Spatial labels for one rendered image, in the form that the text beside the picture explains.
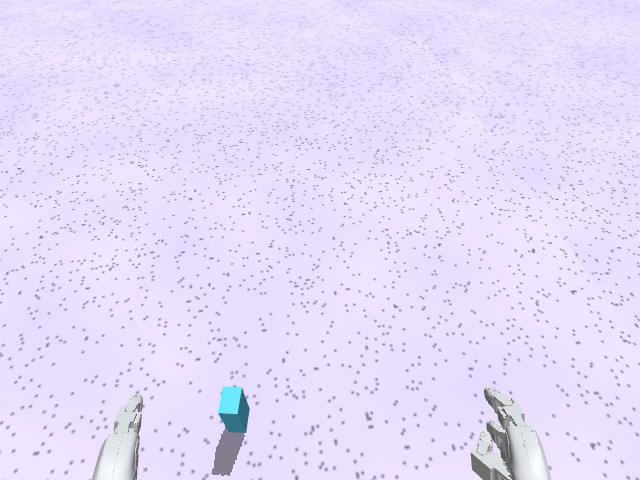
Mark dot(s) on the carton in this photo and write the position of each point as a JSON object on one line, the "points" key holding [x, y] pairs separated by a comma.
{"points": [[234, 409]]}

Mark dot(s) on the right robot hand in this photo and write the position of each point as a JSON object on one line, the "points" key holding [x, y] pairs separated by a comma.
{"points": [[520, 447]]}

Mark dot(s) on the left robot hand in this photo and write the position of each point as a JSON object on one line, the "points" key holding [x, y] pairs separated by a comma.
{"points": [[118, 457]]}

